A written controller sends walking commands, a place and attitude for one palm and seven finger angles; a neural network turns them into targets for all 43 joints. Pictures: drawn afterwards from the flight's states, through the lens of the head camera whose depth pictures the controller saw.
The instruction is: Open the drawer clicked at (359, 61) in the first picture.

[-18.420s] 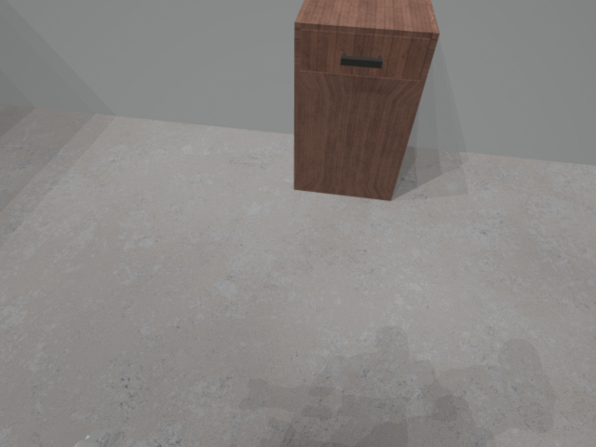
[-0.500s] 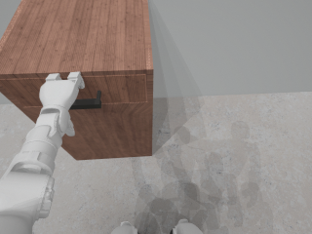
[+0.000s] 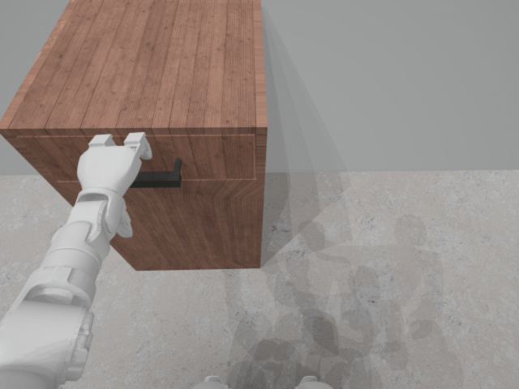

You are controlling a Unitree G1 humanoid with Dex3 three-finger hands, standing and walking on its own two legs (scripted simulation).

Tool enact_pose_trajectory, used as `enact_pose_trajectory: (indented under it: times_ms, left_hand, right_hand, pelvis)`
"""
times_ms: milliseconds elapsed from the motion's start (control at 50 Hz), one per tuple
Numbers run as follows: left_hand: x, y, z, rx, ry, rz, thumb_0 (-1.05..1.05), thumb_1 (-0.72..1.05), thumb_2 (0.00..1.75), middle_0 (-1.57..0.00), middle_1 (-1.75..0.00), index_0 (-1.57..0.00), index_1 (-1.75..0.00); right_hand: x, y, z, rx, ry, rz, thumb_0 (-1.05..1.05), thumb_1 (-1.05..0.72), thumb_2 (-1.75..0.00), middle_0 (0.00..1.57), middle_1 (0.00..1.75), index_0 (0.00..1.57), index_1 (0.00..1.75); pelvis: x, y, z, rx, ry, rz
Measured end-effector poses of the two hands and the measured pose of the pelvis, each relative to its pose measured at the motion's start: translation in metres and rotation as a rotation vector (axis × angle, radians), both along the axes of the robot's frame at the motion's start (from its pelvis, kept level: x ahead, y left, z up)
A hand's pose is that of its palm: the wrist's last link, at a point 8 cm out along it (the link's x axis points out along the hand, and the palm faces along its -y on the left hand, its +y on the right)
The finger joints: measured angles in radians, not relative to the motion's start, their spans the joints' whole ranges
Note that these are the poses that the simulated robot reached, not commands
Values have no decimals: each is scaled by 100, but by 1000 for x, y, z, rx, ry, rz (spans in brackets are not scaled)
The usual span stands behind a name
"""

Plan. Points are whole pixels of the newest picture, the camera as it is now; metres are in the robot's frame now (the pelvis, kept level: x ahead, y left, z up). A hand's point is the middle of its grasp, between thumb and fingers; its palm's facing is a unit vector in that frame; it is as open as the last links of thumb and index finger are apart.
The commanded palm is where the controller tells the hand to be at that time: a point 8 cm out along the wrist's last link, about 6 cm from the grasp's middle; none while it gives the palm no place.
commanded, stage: lower the fingers behind the handle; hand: left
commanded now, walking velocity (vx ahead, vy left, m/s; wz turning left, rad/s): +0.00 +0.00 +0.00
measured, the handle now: (145, 171) +0.51 +0.23 -0.05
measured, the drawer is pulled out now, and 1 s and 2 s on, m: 0.00 0.00 0.00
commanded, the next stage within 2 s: close the thumb around the handle in 1.62 s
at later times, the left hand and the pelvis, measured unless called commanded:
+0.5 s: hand (133, 193) +0.45 +0.23 -0.03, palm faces -0.07 -0.03 -1.00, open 13.9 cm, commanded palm +0.44 +0.23 +0.03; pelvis -0.01 +0.00 -0.02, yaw +0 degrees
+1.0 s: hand (135, 200) +0.45 +0.24 -0.05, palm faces -0.06 -0.03 -1.00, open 13.9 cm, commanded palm +0.44 +0.23 +0.00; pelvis -0.01 +0.00 -0.03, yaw -1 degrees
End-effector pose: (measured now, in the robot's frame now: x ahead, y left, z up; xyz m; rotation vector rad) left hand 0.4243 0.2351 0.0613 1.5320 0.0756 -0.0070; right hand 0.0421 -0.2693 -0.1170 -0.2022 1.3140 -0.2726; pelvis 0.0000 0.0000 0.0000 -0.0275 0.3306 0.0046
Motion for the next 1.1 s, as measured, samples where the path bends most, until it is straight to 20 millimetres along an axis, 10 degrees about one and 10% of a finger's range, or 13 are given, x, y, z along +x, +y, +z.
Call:
enact_pose_trajectory:
  times_ms: [700,1100]
  left_hand:
    - [12,0,-45,9,43,19,0,-49,30,-31,-120,-32,-120]
    - [10,-1,-70,15,33,19,0,-49,30,-27,-119,-32,-120]
  right_hand:
    - [-45,-3,-19,-18,114,-41,0,-90,-89,21,30,20,30]
    - [-30,3,-33,-21,79,-7,0,-90,-89,21,30,20,30]
  pelvis:
    - [-8,-2,-21,-6,80,-10]
    - [-14,3,-36,-15,111,-5]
